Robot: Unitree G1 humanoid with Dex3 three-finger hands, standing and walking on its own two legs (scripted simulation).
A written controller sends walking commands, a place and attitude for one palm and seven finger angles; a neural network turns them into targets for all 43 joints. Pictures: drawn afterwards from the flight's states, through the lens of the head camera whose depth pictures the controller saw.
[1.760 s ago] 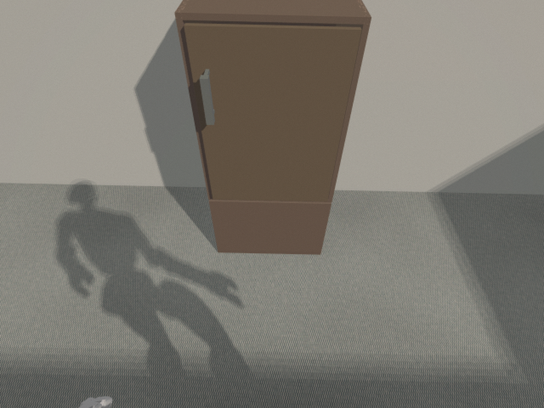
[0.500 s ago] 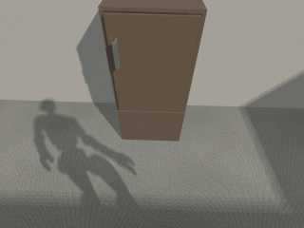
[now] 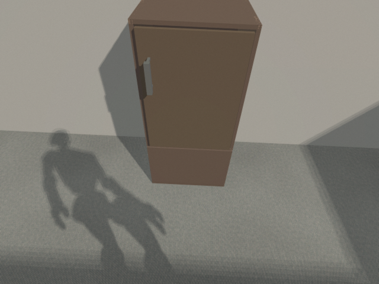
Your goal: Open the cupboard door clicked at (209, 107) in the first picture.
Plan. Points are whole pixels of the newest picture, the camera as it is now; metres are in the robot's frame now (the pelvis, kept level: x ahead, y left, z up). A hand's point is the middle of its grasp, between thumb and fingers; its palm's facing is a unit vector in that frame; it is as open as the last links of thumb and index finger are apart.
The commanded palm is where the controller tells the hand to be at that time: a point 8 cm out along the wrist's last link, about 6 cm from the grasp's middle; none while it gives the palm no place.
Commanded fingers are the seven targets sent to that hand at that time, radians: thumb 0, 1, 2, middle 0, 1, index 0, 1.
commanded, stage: take the last steps up to it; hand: left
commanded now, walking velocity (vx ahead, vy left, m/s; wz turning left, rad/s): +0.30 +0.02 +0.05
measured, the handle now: (149, 76) +0.83 +0.22 +0.02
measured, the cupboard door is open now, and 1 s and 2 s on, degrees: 0 0 0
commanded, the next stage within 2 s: come to a stop and stand still in 0.60 s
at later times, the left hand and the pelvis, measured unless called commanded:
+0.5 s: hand (130, 247) +0.26 +0.18 -0.18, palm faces -0.03 -0.98 -0.19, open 7.3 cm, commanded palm none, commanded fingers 0.00 0.90 0.90 -0.20 -0.30 -0.20 -0.30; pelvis +0.17 +0.00 -0.02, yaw +0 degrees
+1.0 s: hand (133, 245) +0.27 +0.18 -0.19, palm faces +0.12 -0.98 -0.16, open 7.3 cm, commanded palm none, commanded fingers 0.00 0.90 0.90 -0.20 -0.30 -0.20 -0.30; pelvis +0.28 +0.01 -0.01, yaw +1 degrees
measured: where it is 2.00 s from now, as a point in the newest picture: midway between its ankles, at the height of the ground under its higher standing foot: outside the picture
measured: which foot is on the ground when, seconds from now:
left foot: down 0.00-0.52, up 0.54-0.86, down 0.88-1.00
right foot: down 0.00-0.10, up 0.12-0.50, down 0.52-0.94, up 0.96-1.00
